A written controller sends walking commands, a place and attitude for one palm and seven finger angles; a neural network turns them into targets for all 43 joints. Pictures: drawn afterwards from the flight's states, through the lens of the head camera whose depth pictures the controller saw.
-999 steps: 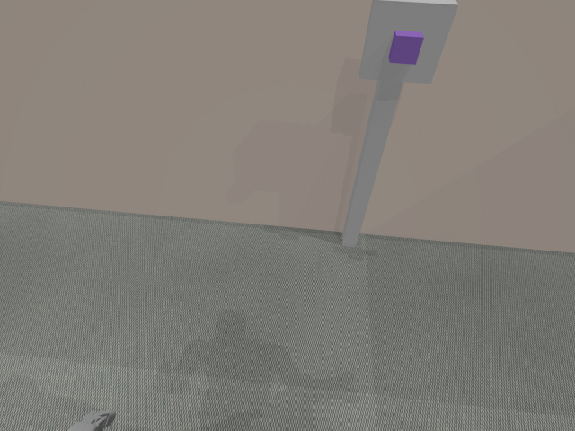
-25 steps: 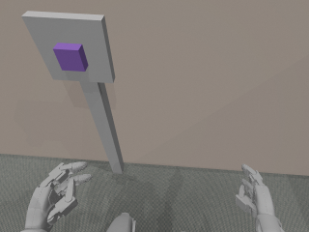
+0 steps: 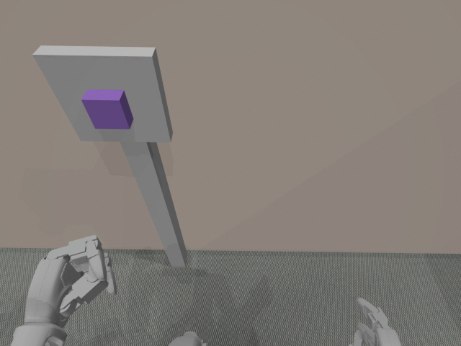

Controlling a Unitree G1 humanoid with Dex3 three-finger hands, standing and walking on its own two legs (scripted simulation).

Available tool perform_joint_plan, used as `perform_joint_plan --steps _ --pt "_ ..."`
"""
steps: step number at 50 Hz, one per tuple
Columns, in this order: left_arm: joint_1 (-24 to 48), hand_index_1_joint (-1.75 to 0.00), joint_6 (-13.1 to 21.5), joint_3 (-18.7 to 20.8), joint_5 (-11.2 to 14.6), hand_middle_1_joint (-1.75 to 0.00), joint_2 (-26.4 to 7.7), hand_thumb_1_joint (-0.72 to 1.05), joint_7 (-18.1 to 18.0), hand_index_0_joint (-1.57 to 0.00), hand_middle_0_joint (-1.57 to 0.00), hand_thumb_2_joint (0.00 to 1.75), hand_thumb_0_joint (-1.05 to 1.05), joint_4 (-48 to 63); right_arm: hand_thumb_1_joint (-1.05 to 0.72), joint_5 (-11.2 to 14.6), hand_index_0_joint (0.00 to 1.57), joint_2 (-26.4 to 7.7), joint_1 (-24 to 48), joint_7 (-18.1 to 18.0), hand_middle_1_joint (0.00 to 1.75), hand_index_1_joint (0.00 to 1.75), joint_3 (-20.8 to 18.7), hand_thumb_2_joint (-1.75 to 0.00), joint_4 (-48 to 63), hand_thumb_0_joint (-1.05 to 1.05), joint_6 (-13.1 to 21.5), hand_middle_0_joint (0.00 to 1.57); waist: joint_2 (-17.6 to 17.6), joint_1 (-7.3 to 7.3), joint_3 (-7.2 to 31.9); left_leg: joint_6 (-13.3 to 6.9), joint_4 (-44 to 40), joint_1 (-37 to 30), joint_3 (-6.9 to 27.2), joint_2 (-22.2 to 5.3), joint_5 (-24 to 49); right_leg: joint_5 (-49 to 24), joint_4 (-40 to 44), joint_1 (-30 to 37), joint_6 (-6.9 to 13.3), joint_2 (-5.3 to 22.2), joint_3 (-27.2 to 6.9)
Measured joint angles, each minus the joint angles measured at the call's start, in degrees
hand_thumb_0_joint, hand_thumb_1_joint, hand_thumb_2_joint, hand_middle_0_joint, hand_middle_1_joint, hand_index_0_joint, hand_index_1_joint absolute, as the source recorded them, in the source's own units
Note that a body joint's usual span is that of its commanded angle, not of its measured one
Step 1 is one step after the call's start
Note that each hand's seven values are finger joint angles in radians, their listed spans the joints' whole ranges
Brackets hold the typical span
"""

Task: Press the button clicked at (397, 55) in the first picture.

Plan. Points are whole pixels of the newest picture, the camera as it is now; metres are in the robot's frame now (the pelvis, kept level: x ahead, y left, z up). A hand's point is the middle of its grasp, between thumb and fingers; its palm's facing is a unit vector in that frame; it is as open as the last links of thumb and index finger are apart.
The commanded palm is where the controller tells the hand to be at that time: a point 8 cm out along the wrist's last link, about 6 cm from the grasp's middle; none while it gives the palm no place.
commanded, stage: raise the hand and make a fist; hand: left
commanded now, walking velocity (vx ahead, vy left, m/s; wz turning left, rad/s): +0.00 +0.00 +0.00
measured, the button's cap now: (109, 108) +0.48 +0.25 +0.16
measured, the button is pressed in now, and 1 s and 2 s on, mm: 0 0 0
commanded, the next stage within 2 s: aim a knuckle at the button in 1.06 s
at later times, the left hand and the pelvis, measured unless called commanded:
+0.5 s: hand (72, 253) +0.22 +0.22 +0.13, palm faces +0.06 -1.00 -0.06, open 3.1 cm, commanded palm +0.19 +0.27 +0.14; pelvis +0.00 +0.01 +0.02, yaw +2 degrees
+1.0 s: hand (87, 238) +0.23 +0.20 +0.15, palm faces +0.06 -1.00 -0.07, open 3.1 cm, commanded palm +0.20 +0.25 +0.16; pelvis +0.00 -0.02 +0.03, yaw +1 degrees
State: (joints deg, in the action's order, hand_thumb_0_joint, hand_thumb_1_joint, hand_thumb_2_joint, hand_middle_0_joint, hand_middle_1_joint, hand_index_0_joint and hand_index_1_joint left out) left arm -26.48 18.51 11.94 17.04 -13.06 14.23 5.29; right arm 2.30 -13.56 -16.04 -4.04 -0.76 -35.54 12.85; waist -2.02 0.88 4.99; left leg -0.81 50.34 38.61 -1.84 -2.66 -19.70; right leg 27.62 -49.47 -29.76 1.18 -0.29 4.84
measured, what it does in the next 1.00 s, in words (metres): stands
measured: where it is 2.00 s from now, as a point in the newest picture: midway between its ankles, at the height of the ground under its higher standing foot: outside the picture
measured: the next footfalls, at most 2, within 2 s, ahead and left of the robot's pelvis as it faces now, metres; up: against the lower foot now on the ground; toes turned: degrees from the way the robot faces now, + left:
none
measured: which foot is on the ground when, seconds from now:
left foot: down 0.00-1.00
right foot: down 0.00-1.00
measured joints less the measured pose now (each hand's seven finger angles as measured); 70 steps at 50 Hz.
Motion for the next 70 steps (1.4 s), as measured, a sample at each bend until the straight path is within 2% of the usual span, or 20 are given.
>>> perform_joint_plan --steps 9,21,38,43,50,60,70 --pt "1.50 -1.48 -3.44 -1.53 -1.21 -1.49 -0.63 0.90 -2.10 -1.29 -1.29 0.90 0.02 4.40 -0.90 0.27 0.20 -0.03 3.46 0.17 0.30 0.30 1.18 -0.90 2.41 0.01 0.72 0.20 0.13 -1.07 -0.26 -0.83 -2.00 -3.41 0.14 0.85 0.52 -1.08 3.08 4.08 -0.84 0.64 0.26" --pt "6.30 -1.50 -11.52 0.09 -0.56 -1.50 -2.22 0.90 -0.72 -1.30 -1.30 0.90 0.02 5.13 -0.90 0.56 0.21 1.03 4.37 0.13 0.30 0.30 4.63 -0.90 3.81 0.01 0.34 0.21 -0.38 -2.48 -0.76 -0.92 -6.74 -9.41 0.62 1.34 2.48 -3.41 8.68 10.59 -1.01 0.72 0.84" --pt "12.40 -1.50 -18.16 3.66 1.51 -1.50 -4.49 0.90 1.22 -1.30 -1.30 0.90 0.02 3.30 -0.90 1.41 0.21 -0.95 2.15 -0.87 0.30 0.30 4.52 -0.90 0.42 0.01 1.54 0.21 -1.13 -2.06 -2.06 0.13 -13.48 -15.86 0.49 1.02 5.65 -6.08 14.28 16.21 -0.06 0.10 0.67" --pt "11.50 -1.50 -18.53 3.27 1.22 -1.50 -3.66 0.90 1.02 -1.30 -1.30 0.90 0.02 2.80 -0.90 1.44 0.21 -1.36 2.12 -0.80 0.30 0.30 3.88 -0.90 0.50 0.01 2.08 0.21 -1.15 -1.84 -1.99 0.57 -14.17 -16.48 0.42 0.71 5.88 -6.12 14.55 16.54 0.34 -0.23 0.55" --pt "10.91 -1.50 -16.46 2.90 0.77 -1.50 -2.98 0.90 0.44 -1.30 -1.30 0.90 0.02 2.55 -0.90 1.35 0.21 -1.41 2.44 -0.76 0.30 0.30 3.41 -0.90 0.21 0.01 2.57 0.21 -1.04 -2.04 -2.06 1.18 -14.32 -17.01 0.60 0.40 5.78 -5.69 14.26 16.88 0.89 -0.56 0.67" --pt "11.55 -1.50 -15.98 3.28 1.33 -1.50 -2.83 0.90 1.74 -1.30 -1.30 0.90 0.02 0.97 -0.90 1.48 0.21 -1.23 2.91 -0.94 0.30 0.30 3.60 -0.90 -0.01 0.01 2.62 0.21 -1.33 -2.28 -1.70 1.62 -14.54 -17.23 0.73 0.26 5.58 -5.27 14.17 16.96 1.18 -0.74 0.74" --pt "18.99 -1.50 -15.16 4.46 0.93 -1.50 -3.85 0.90 2.55 -1.30 -1.31 0.90 0.02 -7.05 -0.90 1.55 0.21 -1.49 3.67 -1.62 0.30 0.30 3.52 -0.90 -1.02 0.01 1.69 0.21 -1.00 -2.25 -2.66 1.49 -14.19 -16.51 0.77 0.47 5.40 -5.03 13.76 16.26 1.10 -0.53 0.77"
